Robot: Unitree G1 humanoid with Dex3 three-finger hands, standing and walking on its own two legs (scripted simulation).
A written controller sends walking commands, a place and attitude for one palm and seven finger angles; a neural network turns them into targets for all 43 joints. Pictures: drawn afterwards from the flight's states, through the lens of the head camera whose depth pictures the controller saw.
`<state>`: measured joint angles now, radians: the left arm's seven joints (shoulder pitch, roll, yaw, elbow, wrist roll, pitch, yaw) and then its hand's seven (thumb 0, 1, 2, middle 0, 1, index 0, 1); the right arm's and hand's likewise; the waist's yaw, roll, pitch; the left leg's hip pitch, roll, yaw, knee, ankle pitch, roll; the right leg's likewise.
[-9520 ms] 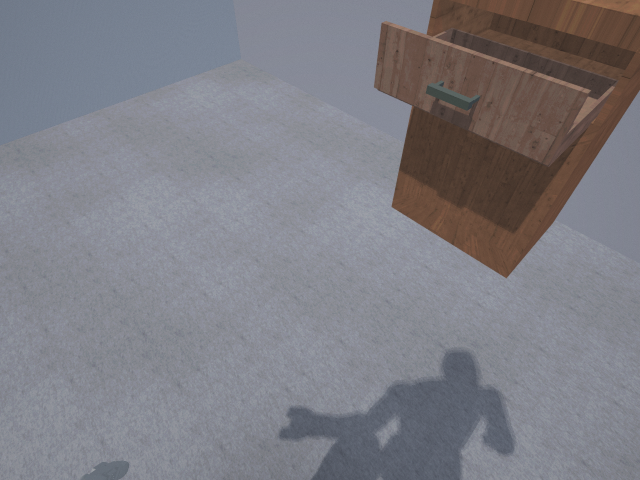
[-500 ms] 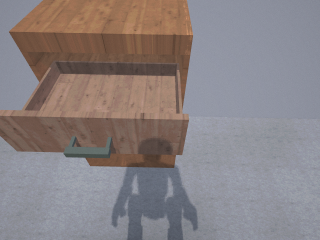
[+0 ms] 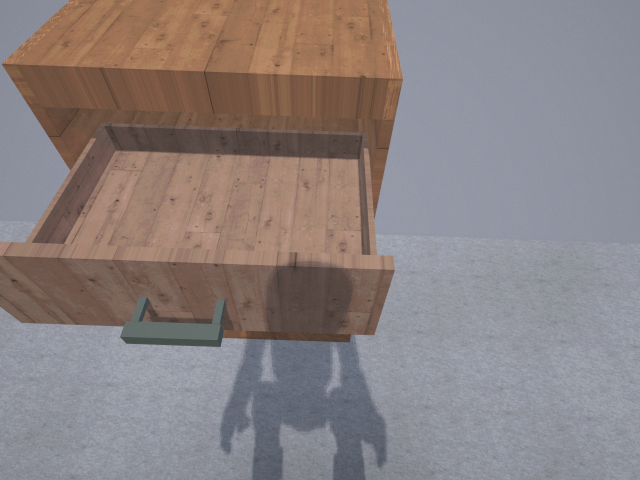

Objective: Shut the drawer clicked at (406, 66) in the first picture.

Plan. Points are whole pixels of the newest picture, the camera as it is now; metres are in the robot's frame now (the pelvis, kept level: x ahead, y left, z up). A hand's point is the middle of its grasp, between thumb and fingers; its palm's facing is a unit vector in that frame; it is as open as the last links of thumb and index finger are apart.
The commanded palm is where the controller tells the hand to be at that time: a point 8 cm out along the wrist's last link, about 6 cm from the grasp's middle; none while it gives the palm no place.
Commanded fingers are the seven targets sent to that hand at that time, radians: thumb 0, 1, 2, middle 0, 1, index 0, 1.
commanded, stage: come to a stop and stand still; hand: left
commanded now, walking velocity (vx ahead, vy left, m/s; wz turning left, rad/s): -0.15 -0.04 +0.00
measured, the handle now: (177, 319) +0.30 +0.21 +0.01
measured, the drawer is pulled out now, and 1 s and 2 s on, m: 0.29 0.29 0.29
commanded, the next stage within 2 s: look again from close up in 0.76 s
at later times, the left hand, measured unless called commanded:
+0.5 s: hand out of the picture +0.01 +0.19 -0.17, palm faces -0.01 -0.97 -0.25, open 7.3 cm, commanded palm none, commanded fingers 0.00 0.90 0.90 -0.20 -0.30 -0.20 -0.30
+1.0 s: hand out of the picture -0.08 +0.18 -0.17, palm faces -0.02 -0.98 -0.19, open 7.3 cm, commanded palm none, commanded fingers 0.00 0.90 0.90 -0.20 -0.30 -0.20 -0.30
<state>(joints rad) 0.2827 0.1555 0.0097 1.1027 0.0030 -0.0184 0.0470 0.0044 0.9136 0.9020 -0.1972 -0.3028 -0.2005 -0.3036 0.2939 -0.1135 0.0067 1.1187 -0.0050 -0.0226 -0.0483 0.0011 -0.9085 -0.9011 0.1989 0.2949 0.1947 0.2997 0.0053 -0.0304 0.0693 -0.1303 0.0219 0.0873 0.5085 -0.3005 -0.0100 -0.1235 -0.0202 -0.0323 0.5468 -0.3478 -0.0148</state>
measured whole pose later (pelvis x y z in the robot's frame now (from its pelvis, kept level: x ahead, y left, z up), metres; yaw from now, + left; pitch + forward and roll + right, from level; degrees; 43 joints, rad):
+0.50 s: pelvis -0.05 +0.01 -0.01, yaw -1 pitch -3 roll +0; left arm 0.25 0.18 -0.01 0.97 0.01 0.00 0.04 0.00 0.91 0.90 -0.20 -0.30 -0.20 -0.30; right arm 0.21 -0.19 -0.01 0.95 -0.01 0.01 -0.02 0.00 -0.91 -0.90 0.20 0.29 0.19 0.30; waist 0.00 0.02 0.04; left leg -0.25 0.02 0.06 0.62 -0.31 0.00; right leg -0.18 -0.01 -0.03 0.62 -0.39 -0.01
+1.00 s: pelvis -0.05 +0.01 +0.00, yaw -1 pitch +0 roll +1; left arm 0.32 0.15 -0.03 1.10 0.01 -0.01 0.03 0.00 0.91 0.90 -0.20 -0.30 -0.20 -0.30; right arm 0.35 -0.14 0.02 1.13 -0.01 -0.02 -0.02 0.00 -0.91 -0.90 0.20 0.29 0.19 0.30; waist -0.01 0.00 0.06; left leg -0.24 0.01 0.06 0.46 -0.22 0.01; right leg -0.17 -0.01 -0.03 0.48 -0.31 -0.01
